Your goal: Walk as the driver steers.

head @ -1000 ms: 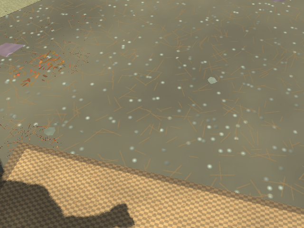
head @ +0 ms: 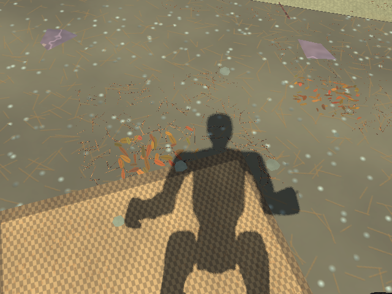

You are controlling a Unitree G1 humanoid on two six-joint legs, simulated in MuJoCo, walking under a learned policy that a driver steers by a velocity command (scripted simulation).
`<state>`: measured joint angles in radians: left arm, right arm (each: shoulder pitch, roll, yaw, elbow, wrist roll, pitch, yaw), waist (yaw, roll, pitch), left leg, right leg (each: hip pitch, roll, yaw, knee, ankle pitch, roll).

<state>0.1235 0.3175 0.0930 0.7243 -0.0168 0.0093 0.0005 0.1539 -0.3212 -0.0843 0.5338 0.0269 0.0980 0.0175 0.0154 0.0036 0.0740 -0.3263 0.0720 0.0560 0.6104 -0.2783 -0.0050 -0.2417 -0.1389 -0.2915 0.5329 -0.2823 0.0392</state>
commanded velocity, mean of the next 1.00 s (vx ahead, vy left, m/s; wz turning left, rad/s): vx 0.77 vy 0.00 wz -0.19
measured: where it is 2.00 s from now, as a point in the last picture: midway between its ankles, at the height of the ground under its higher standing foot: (249, 77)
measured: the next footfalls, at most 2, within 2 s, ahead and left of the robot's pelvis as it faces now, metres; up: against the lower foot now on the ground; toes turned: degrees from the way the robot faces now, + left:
right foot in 0.58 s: +0.46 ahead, -0.12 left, +0.00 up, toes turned -2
left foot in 1.04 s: +0.94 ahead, -0.06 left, +0.00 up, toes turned -19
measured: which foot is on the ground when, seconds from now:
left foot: down 0.00-0.58, up 0.60-1.00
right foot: down 0.00-0.00, up 0.02-0.56, down 0.58-1.00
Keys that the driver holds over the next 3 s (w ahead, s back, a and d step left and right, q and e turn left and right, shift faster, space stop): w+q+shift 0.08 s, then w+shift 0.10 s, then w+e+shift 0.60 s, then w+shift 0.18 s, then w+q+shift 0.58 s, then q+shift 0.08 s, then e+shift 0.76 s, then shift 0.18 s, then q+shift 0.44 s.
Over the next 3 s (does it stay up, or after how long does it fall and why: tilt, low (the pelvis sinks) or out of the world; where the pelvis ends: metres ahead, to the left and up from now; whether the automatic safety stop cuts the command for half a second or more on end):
stays up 1.52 -0.25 0.01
